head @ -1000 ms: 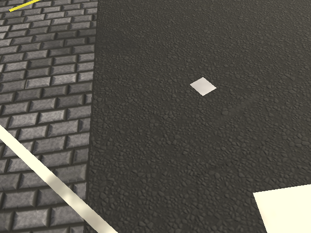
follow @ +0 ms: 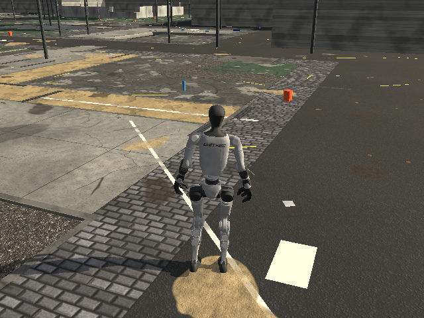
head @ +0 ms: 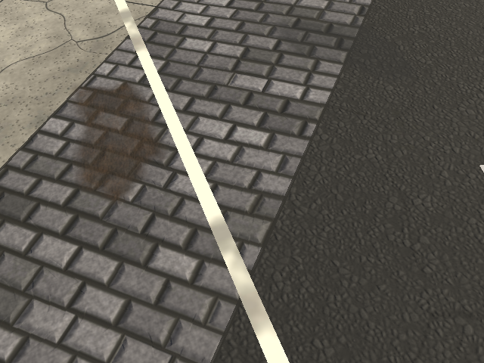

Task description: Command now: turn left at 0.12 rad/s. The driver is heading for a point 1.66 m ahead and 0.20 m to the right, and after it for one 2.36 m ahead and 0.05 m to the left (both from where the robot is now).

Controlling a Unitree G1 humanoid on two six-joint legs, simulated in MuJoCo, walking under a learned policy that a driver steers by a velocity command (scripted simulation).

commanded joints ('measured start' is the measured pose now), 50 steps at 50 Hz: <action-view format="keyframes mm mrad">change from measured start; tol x8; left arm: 1 4 154 39 -27 2 -11 -2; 35 77 90 14 323 -7 -4 5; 50 -8 42 20 264 22 -38 -23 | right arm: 1 13 -47 -2 -21 5 -2 -5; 31 31 -29 52 282 3 -66 -44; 50 202 -62 2 334 -12 -71 -38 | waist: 1 12 -210 -74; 6 -10 -155 -101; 8 52 52 -76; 41 12 -45 1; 50 -41 81 137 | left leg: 1 17 27 72 -140 -13 -10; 3 62 30 99 -265 31 3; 5 187 47 102 -489 251 25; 7 328 190 -64 -498 419 55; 8 187 205 -71 -457 444 88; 41 126 154 -17 -503 325 89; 46 67 185 -151 -566 -342 188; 48 112 321 -321 -657 -407 263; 50 133 360 -346 -675 -288 288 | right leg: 1 104 -201 186 -90 319 -129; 5 66 -184 190 -35 345 -86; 7 -37 -151 165 -5 232 -19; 9 67 -74 91 -70 70 4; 14 69 -99 102 -62 162 -4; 42 62 -91 94 -79 31 9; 46 -155 1 36 88 -377 -25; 50 -310 -40 -38 319 -236 -21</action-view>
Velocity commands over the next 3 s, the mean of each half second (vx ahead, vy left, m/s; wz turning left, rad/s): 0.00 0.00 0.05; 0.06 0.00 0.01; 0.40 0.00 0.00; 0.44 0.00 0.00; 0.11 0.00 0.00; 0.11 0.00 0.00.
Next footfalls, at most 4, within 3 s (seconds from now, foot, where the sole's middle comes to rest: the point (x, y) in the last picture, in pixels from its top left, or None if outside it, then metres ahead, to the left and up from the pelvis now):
0.12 left None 0.01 0.12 -0.78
1.56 left None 0.43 0.04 -0.78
2.06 right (311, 284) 0.71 -0.11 -0.78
2.44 left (245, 304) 0.65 0.08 -0.78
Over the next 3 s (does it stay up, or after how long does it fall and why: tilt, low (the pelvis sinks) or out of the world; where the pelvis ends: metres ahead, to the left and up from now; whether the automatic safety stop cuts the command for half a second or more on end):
stays up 0.67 -0.03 -0.01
